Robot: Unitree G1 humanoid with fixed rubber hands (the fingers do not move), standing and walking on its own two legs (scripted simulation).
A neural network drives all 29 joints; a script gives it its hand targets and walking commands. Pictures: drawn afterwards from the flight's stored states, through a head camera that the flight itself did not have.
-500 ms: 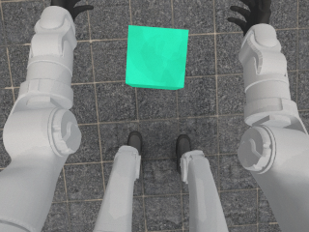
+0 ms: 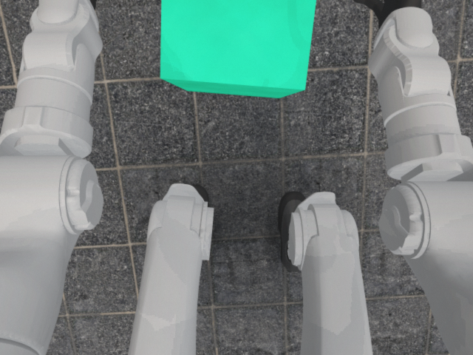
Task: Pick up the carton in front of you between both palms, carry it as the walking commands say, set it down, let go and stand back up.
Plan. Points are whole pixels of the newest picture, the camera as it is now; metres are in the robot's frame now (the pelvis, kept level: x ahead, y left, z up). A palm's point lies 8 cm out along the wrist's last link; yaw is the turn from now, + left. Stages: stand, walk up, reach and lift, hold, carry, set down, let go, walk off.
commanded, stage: reach and lift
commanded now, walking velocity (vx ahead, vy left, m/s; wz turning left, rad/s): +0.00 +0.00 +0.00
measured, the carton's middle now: (237, 32) +0.56 +0.05 -0.33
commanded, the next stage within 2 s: none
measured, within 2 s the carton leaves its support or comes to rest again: leaves its support in 1.22 s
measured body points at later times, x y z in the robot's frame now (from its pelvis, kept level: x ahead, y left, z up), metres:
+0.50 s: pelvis -0.01 +0.01 -0.09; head +0.38 +0.03 +0.14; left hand +0.57 +0.22 -0.27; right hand +0.56 -0.14 -0.27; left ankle +0.09 +0.13 -0.42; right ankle +0.09 -0.13 -0.42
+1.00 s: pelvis -0.02 +0.01 -0.08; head +0.36 +0.03 +0.14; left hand +0.57 +0.20 -0.26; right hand +0.56 -0.11 -0.26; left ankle +0.09 +0.13 -0.42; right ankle +0.09 -0.13 -0.42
